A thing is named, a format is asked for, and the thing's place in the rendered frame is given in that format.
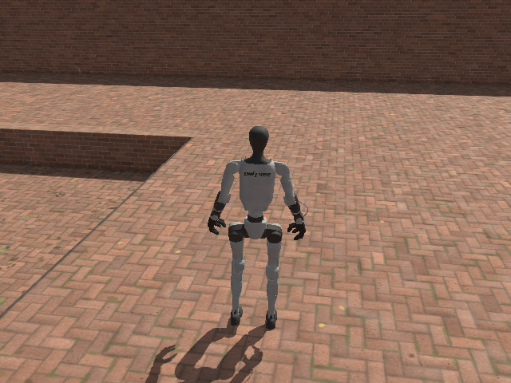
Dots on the robot left hand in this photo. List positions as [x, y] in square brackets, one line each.
[218, 223]

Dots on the right robot forearm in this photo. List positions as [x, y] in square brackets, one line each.
[296, 211]

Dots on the robot left upper arm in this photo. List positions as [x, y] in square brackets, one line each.
[231, 168]

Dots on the left robot forearm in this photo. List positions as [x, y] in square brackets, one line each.
[217, 208]

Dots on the robot head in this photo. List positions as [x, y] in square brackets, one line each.
[258, 137]

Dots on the humanoid robot torso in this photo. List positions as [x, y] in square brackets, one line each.
[257, 183]

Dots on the robot right upper arm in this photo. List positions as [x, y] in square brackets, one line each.
[286, 181]

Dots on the robot right hand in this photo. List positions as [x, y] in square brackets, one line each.
[298, 227]

